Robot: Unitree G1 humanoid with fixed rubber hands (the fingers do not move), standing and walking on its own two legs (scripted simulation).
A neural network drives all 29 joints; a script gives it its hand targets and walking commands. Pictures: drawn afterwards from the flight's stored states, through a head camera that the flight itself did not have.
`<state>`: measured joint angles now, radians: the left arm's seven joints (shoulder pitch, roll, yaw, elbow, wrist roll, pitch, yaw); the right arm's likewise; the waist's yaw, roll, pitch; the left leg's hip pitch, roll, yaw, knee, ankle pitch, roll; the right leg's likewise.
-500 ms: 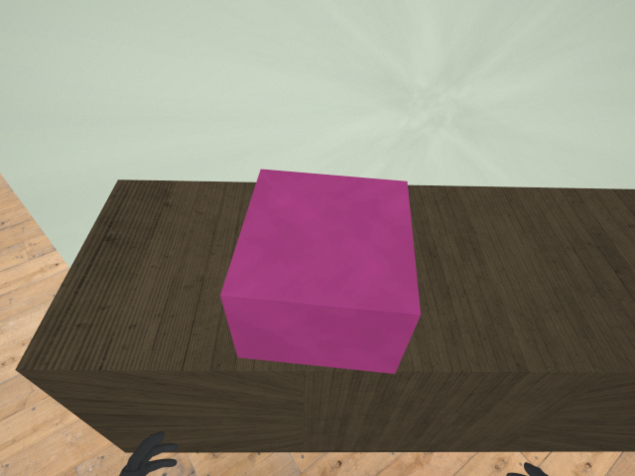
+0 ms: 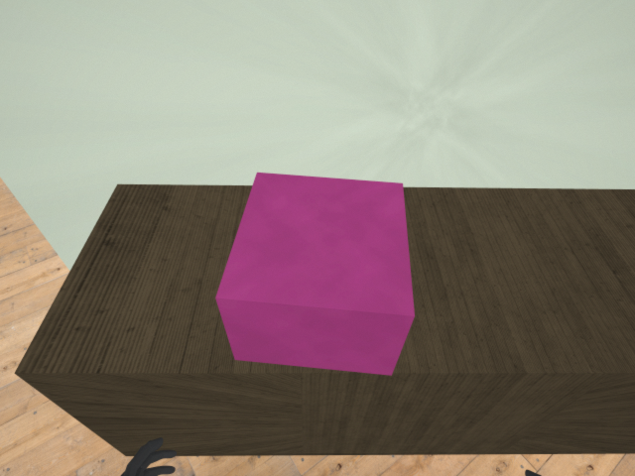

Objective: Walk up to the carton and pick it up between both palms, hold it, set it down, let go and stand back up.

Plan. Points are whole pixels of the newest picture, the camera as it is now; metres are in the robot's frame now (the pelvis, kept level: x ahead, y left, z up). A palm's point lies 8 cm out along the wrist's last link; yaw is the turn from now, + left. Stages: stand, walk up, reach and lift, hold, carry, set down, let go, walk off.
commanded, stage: stand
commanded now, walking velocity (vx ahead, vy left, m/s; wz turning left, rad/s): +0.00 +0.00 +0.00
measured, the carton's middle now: (321, 269) +0.50 +0.00 -0.10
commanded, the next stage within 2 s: none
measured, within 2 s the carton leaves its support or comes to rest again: neither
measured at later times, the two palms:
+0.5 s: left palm out of the picture +0.12 +0.25 -0.11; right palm out of the picture +0.09 -0.29 -0.11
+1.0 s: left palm out of the picture +0.11 +0.24 -0.11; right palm out of the picture +0.08 -0.29 -0.11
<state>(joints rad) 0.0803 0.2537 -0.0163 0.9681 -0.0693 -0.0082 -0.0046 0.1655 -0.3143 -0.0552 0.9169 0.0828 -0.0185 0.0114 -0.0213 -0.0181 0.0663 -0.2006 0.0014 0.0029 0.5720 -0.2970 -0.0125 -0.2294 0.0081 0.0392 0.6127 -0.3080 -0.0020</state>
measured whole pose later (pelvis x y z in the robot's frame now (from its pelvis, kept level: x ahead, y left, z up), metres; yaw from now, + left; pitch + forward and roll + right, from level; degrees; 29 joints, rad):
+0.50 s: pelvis +0.00 +0.00 +0.00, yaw +0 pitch -5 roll +1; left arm 0.08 0.25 -0.02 0.99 -0.07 -0.01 0.00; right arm 0.17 -0.31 -0.06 0.93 0.08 -0.02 0.01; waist -0.02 -0.02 0.06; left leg -0.19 0.00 0.00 0.56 -0.28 -0.02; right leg -0.23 0.01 0.04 0.61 -0.30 -0.01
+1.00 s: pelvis -0.01 -0.01 +0.00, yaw +0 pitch -5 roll +1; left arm 0.08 0.25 -0.02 1.00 -0.07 -0.01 0.00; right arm 0.17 -0.31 -0.06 0.93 0.08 -0.02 0.01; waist -0.02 -0.02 0.06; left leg -0.19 0.00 0.00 0.54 -0.26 -0.02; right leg -0.23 0.01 0.04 0.60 -0.28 -0.01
